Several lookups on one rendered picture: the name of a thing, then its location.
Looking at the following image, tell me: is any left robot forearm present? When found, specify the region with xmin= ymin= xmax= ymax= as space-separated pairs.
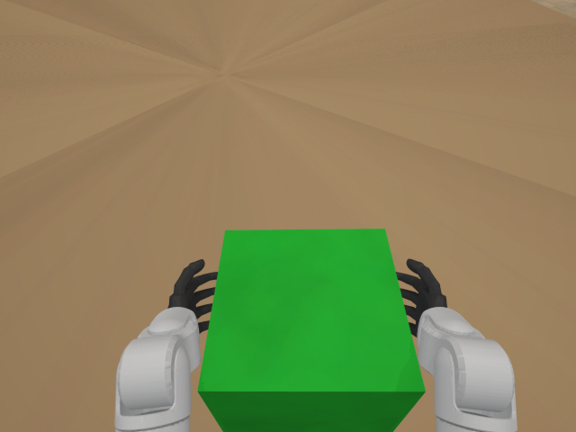
xmin=114 ymin=307 xmax=202 ymax=432

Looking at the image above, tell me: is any carton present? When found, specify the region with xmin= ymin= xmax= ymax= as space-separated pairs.
xmin=198 ymin=229 xmax=426 ymax=432

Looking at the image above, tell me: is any right robot forearm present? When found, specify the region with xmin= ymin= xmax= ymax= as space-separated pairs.
xmin=417 ymin=307 xmax=518 ymax=432

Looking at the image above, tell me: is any right robot hand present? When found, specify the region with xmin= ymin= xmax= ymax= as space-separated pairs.
xmin=396 ymin=259 xmax=447 ymax=337

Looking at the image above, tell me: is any left robot hand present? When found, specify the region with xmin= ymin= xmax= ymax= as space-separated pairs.
xmin=168 ymin=259 xmax=218 ymax=333

